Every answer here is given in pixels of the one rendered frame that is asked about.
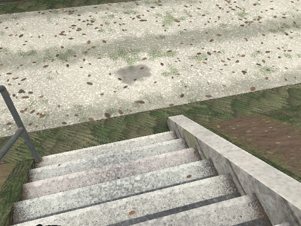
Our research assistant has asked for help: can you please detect stairs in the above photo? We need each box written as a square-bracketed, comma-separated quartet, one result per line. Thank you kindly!
[10, 130, 293, 226]

